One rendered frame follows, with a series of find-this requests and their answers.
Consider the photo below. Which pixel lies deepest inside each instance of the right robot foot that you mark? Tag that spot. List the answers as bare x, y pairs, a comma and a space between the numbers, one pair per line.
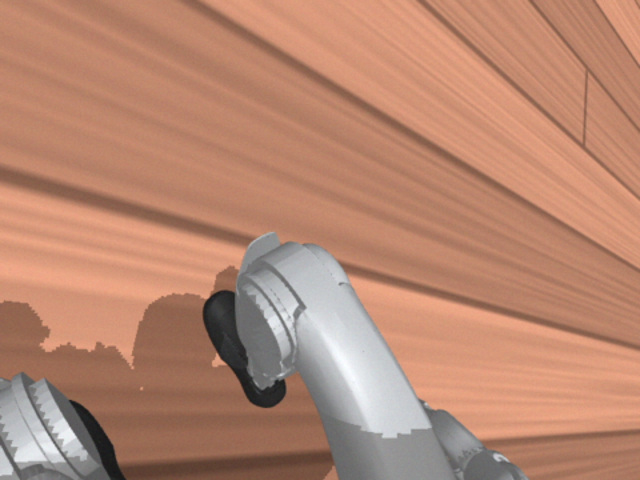
220, 323

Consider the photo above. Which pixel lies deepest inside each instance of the left robot foot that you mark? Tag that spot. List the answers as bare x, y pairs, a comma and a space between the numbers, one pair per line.
101, 441

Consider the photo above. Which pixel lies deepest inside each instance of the right robot arm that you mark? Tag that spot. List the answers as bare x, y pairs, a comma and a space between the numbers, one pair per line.
492, 465

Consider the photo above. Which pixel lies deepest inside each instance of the right robot hand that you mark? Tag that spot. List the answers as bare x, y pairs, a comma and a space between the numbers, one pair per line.
458, 443

